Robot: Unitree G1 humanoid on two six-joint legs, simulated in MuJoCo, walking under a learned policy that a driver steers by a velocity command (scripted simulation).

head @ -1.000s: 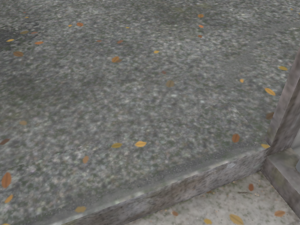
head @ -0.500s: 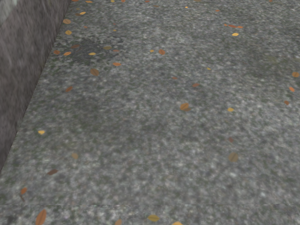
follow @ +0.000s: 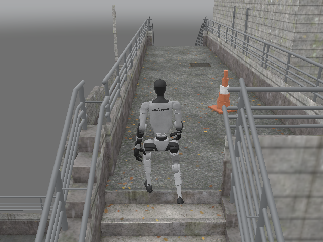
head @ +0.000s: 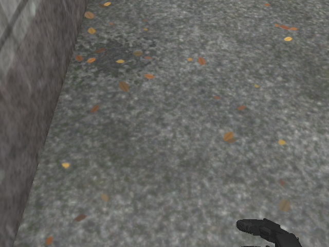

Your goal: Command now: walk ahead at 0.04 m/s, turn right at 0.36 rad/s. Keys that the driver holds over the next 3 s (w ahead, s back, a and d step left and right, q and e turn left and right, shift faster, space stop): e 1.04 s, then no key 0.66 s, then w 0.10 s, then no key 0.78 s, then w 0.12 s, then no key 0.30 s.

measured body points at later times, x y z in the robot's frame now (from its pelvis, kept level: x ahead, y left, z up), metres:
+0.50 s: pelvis +0.06 -0.05 +0.06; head +0.04 -0.10 +0.51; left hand +0.25 +0.15 -0.02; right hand +0.12 -0.33 -0.08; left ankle +0.08 +0.12 -0.56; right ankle +0.10 -0.15 -0.62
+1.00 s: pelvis +0.13 -0.05 +0.11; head +0.13 -0.08 +0.55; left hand +0.43 +0.02 +0.06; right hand +0.16 -0.36 +0.01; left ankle +0.25 +0.06 -0.58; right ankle +0.11 -0.15 -0.62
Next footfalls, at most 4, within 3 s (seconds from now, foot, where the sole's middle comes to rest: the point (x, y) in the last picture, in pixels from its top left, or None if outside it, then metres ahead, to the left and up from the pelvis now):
0.42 right None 0.14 -0.17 -0.66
1.06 left None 0.31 -0.01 -0.66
1.40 right None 0.18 -0.16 -0.66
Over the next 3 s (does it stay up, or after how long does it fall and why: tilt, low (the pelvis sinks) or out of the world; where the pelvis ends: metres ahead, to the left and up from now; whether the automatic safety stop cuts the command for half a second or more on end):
stays up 0.27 -0.09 0.11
